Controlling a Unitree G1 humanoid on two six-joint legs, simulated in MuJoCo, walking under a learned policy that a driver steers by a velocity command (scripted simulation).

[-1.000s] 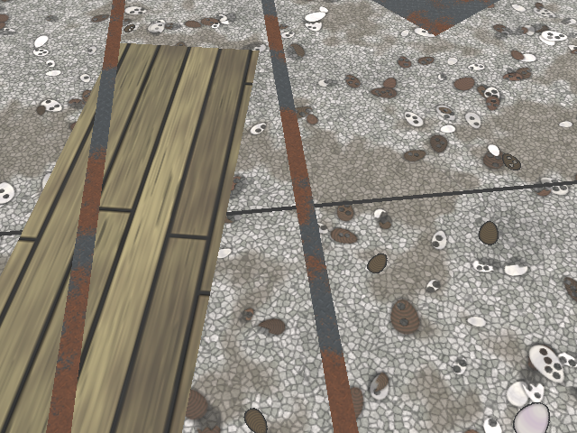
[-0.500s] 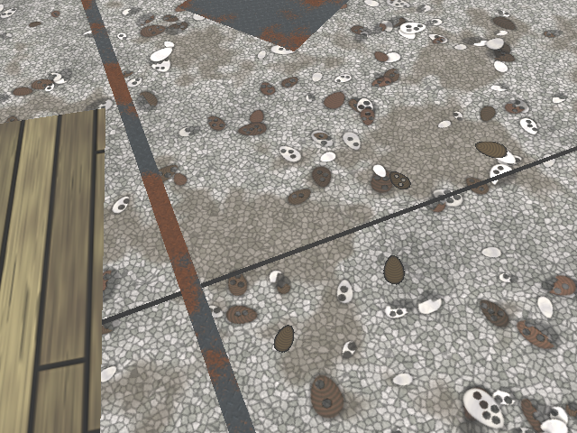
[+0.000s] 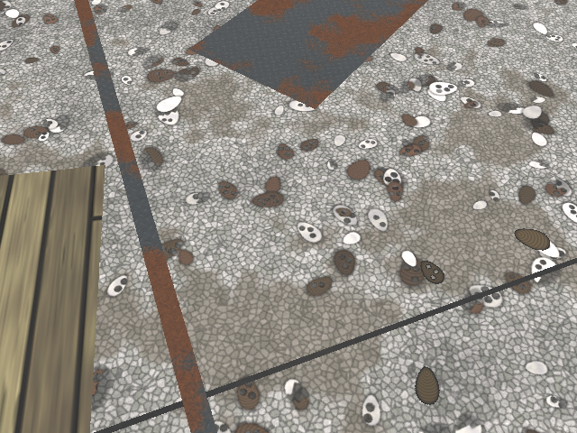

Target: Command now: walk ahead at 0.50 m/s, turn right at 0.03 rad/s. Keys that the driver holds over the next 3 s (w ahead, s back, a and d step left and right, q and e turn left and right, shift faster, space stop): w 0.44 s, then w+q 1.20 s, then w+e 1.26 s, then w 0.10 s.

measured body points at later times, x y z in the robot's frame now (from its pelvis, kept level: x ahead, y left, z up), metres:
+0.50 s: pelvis +0.28 -0.03 +0.00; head +0.31 -0.03 +0.45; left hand +0.50 +0.20 -0.08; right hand +0.26 -0.31 -0.13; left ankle +0.10 +0.09 -0.72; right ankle +0.40 -0.13 -0.72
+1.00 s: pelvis +0.53 +0.00 +0.01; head +0.56 +0.01 +0.45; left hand +0.48 +0.28 -0.13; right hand +0.79 -0.18 -0.09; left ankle +0.65 +0.15 -0.70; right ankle +0.40 -0.14 -0.72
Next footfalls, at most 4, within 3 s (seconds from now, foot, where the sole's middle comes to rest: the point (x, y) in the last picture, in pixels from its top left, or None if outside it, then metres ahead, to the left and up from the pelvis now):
0.50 right None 0.44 -0.14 -0.76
1.04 left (245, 333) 0.69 0.15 -0.76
1.54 right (274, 222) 1.03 0.09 -0.76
2.00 left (153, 213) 1.05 0.44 -0.76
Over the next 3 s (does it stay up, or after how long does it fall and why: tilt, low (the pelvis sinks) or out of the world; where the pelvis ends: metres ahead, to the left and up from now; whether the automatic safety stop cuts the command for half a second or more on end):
stays up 1.51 0.44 0.00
